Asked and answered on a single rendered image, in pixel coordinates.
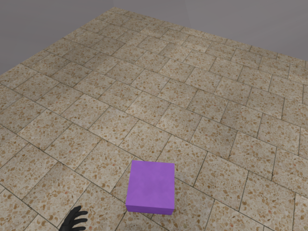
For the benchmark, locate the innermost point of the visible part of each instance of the left robot hand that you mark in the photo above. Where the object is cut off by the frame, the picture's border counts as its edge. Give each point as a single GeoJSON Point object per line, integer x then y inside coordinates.
{"type": "Point", "coordinates": [69, 221]}

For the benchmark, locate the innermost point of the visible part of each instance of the carton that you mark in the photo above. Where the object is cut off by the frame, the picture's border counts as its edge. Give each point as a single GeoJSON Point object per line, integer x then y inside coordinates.
{"type": "Point", "coordinates": [151, 187]}

